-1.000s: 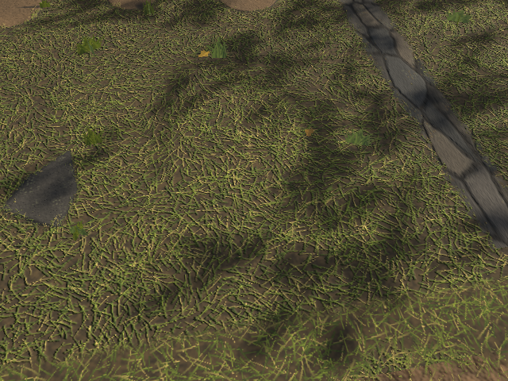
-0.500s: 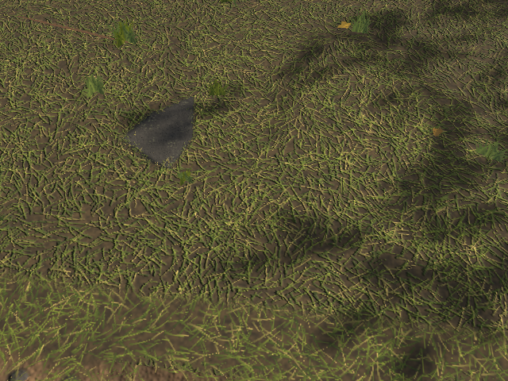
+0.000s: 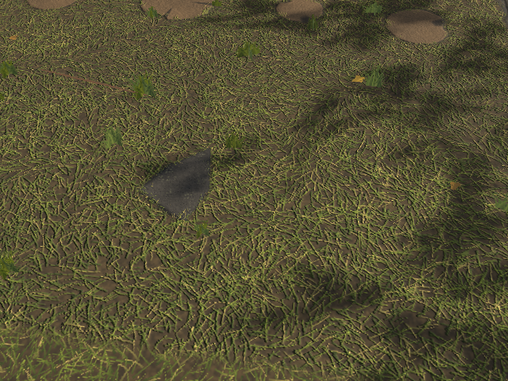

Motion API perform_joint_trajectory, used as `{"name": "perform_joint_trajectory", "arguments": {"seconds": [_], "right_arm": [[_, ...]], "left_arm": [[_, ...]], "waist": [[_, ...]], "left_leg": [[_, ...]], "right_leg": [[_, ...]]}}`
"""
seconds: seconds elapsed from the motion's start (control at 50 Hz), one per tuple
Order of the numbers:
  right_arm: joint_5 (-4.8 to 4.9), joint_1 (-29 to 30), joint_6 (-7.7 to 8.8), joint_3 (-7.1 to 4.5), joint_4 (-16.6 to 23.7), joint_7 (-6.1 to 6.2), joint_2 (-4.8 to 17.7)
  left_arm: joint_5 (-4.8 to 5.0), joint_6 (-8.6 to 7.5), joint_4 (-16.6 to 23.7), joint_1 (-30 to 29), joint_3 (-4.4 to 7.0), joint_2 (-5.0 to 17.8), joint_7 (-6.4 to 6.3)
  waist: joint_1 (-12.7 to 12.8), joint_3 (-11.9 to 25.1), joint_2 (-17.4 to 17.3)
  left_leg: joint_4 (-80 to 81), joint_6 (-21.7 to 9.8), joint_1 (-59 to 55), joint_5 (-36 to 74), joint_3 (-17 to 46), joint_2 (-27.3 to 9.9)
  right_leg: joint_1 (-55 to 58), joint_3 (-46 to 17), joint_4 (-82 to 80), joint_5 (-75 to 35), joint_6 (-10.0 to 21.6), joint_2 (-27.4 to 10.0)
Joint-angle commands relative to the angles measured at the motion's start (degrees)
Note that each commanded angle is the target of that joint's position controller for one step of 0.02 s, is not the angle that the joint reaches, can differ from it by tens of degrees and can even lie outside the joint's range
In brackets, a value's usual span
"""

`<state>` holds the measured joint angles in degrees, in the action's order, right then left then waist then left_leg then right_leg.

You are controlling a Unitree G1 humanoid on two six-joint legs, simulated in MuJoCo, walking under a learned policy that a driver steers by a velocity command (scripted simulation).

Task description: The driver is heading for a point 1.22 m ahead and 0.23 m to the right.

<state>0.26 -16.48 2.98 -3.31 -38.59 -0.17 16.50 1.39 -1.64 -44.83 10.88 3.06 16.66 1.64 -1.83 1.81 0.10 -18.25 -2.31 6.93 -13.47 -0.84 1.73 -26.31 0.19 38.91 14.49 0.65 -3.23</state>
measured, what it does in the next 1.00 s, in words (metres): walks ahead, turning right: right foot, then left foot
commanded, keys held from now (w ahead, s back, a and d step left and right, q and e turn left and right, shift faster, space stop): w+e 0.60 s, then w+q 0.40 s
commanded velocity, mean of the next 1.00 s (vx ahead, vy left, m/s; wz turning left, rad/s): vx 0.47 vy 0.00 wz -0.27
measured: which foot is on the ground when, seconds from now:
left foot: down 0.00-0.14, up 0.16-0.58, down 0.60-1.00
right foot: up 0.00-0.10, down 0.12-0.60, up 0.62-1.00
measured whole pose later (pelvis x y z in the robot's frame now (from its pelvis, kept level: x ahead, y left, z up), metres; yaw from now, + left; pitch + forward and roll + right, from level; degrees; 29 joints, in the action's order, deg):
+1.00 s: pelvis +0.49 -0.17 -0.01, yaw -17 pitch +1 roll +2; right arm 1.8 -24.3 3.1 -4.0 -46.1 -0.3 16.9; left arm 0.4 -5.6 -36.0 1.2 0.8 15.5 1.2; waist -7.1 -1.7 1.4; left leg -21.5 -0.6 5.3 -17.3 6.6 3.5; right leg -27.0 -4.6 29.6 3.9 -1.0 -1.5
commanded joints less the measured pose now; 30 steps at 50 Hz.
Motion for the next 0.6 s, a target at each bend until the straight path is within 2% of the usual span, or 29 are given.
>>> {"name": "perform_joint_trajectory", "arguments": {"seconds": [0.02, 0.04, 0.08, 0.1, 0.12, 0.14, 0.16, 0.18, 0.2, 0.22, 0.24, 0.28, 0.32, 0.36, 0.4, 0.46, 0.52, 0.54, 0.56, 0.58, 0.6], "right_arm": [[0.52, 0.46, 1.00, -3.43, 2.15, -0.12, 10.53], [0.69, 0.74, 0.92, -3.49, 1.86, -0.21, 10.53], [1.06, 2.28, 0.52, -3.43, 1.58, -0.29, 10.17], [0.79, 2.64, 0.40, -3.12, 1.57, -0.19, 9.34], [0.02, 3.14, 0.54, -2.29, 1.92, 0.02, 7.20], [-1.14, 4.72, 1.33, -1.03, 5.66, 0.18, 3.69], [-0.80, 6.45, 2.76, -0.77, 7.07, 0.32, 4.08], [1.14, 7.03, 3.92, -1.48, 6.95, -0.35, 7.34], [1.42, 7.54, 4.51, -1.52, 6.59, -0.73, 8.00], [0.21, 7.93, 4.82, -1.52, 6.24, -0.68, 7.64], [-0.91, 8.39, 4.76, -1.80, 6.14, -0.54, 7.60], [-1.25, 8.22, 4.15, -1.73, 6.01, -0.79, 6.38], [-1.14, 9.88, 3.50, -1.37, 6.13, -0.64, 5.23], [-0.95, 14.16, 3.43, -0.66, 6.99, -0.62, 3.51], [-0.49, 18.62, 3.66, -0.19, 7.85, -1.08, 2.44], [0.20, 23.18, 4.17, -0.33, 8.81, -1.87, 3.14], [0.36, 22.54, 4.64, -1.07, 8.56, -2.15, 4.93], [0.39, 20.80, 4.75, -1.42, 8.12, -2.01, 5.62], [0.31, 16.94, 4.90, -2.13, 7.26, -1.66, 6.90], [0.11, 9.78, 5.01, -3.10, 5.71, -1.14, 8.56], [-0.90, 0.04, 4.84, -3.76, 4.81, -0.51, 11.15]], "left_arm": [[0.23, -1.23, 5.74, -6.39, 0.71, 4.86, 0.41], [0.27, -1.33, 5.79, -5.94, 0.63, 4.78, 0.56], [0.05, -1.45, 4.70, -2.38, 0.70, 4.60, 0.68], [0.08, -1.38, 3.33, 1.77, 1.27, 5.45, 0.48], [0.51, -1.38, 1.64, 8.80, 2.70, 8.37, 0.01], [0.44, -1.40, 1.17, 15.25, 4.86, 16.49, -0.71], [-0.03, -2.13, 2.05, 17.51, 4.45, 16.59, -0.12], [-0.53, -2.77, 2.87, 15.04, 3.35, 12.79, -0.03], [-0.72, -3.01, 3.85, 12.73, 2.68, 10.33, -0.04], [-0.60, -2.82, 4.56, 10.48, 2.25, 9.11, -0.19], [-0.68, -2.63, 5.20, 8.71, 1.74, 7.97, -0.44], [-0.81, -2.37, 5.70, 7.86, 1.58, 7.97, -1.09], [-0.66, -2.30, 5.33, 8.52, 1.88, 8.91, -1.90], [-0.35, -2.12, 4.50, 9.66, 2.08, 9.20, -2.61], [-0.16, -1.87, 3.54, 11.65, 2.22, 9.23, -3.03], [0.47, -1.47, 2.25, 14.61, 2.46, 9.26, -3.34], [0.55, -0.81, 1.90, 14.25, 2.99, 9.58, -3.85], [0.39, -0.52, 2.01, 13.71, 3.25, 9.75, -3.89], [0.20, -0.31, 2.42, 12.84, 3.40, 9.73, -3.78], [-0.10, -0.18, 3.18, 11.46, 3.09, 8.86, -3.43], [-1.04, -0.19, 5.11, 10.27, 2.05, 6.29, -3.04]], "waist": [[-1.55, -4.72, -5.53], [-1.17, -4.65, -5.23], [1.26, -3.67, -3.88], [3.20, -2.32, -3.16], [6.27, 0.85, -0.42], [7.28, 3.39, 14.18], [8.69, 5.28, 16.75], [8.10, 2.51, 11.29], [6.98, 0.43, 7.93], [5.80, -1.24, 3.81], [4.60, -2.34, 3.01], [3.19, -2.43, 4.56], [3.06, -2.98, 3.87], [4.16, -4.05, 3.95], [5.77, -4.61, 5.20], [7.14, -5.08, 5.19], [5.65, -4.94, 6.13], [4.66, -4.37, 6.84], [2.66, -2.11, 7.50], [-1.27, 3.13, 6.88], [-5.53, 12.92, 3.58]], "left_leg": [[9.56, -9.57, -0.73, -10.88, 12.10, -18.14], [8.78, -9.17, -0.61, -9.96, 10.86, -18.05], [4.44, -7.44, 2.52, -8.01, 6.64, -16.27], [-0.57, -6.06, 5.64, -4.48, 4.01, -14.44], [-11.69, -3.51, 10.20, 2.86, -0.38, -11.30], [-35.55, 2.83, 26.31, -0.76, -8.19, -2.79], [-47.64, 3.87, 40.62, -18.16, 1.49, 2.12], [-52.47, 2.48, 45.78, -15.42, 5.53, -1.97], [-51.45, 1.36, 45.36, -10.40, 5.50, -4.05], [-47.99, 1.31, 43.92, -6.27, 5.21, -5.58], [-43.82, 1.65, 40.90, -2.82, 5.26, -6.63], [-39.68, 3.23, 36.71, 1.32, 3.97, -5.90], [-34.07, 4.89, 35.42, 5.74, 2.89, -4.73], [-25.08, 5.71, 32.12, 12.00, 2.38, -3.16], [-17.85, 5.96, 28.63, 16.96, 2.01, -1.58], [-11.81, 5.23, 26.14, 19.46, 3.21, -0.49], [-8.82, 3.40, 23.61, 16.79, 5.04, -0.82], [-8.67, 2.56, 21.38, 14.03, 4.78, -0.75], [-8.17, 1.28, 15.68, 11.56, 3.65, 0.01], [-6.79, -0.69, 4.75, 13.17, 2.97, -0.72], [-10.02, -4.48, -13.11, 9.98, 10.55, -8.88]], "right_leg": [[-4.78, -0.09, -1.87, 1.38, 1.68, -1.22], [-3.19, 0.59, -2.99, 1.16, 2.26, -1.05], [4.80, 3.49, -6.87, -1.30, 3.44, 0.78], [11.43, 4.75, -7.75, -0.67, 4.15, 2.72], [21.14, 1.57, -8.93, 0.30, 5.88, 2.47], [32.35, -23.49, -17.58, 7.94, 13.56, -10.29], [39.08, -44.53, -26.48, 16.05, 20.09, -16.16], [38.76, -40.94, -26.81, 17.26, 19.36, -16.73], [35.45, -35.07, -25.90, 13.46, 17.53, -14.51], [31.88, -30.31, -25.83, 8.34, 15.97, -12.53], [28.31, -26.48, -26.44, 2.03, 14.73, -10.65], [24.39, -21.85, -27.51, -8.17, 14.14, -8.05], [22.00, -17.84, -27.87, -15.38, 13.69, -6.24], [18.91, -14.66, -27.45, -17.92, 12.10, -3.87], [17.14, -14.03, -26.94, -16.85, 10.95, -2.85], [18.97, -17.35, -25.26, -14.73, 10.55, -4.42], [23.37, -20.92, -21.63, -17.16, 9.25, -6.55], [24.36, -21.48, -19.68, -20.95, 8.73, -6.89], [24.49, -21.21, -15.62, -28.86, 7.91, -5.98], [22.67, -19.30, -7.13, -34.00, 6.25, -2.94], [14.17, -17.57, 7.60, -25.49, 4.69, 0.35]]}}
Next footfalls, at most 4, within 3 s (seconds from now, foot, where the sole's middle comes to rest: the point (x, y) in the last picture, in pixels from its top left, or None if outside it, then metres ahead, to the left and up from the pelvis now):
0.12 right None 0.12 -0.14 -0.78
0.60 left None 0.50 -0.03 -0.78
1.04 right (386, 349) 0.60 -0.34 -0.78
1.48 left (298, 269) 0.87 -0.13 -0.78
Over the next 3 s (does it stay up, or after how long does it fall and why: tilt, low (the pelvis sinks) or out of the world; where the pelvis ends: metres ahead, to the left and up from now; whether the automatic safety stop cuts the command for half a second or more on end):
stays up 1.14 -0.35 -0.01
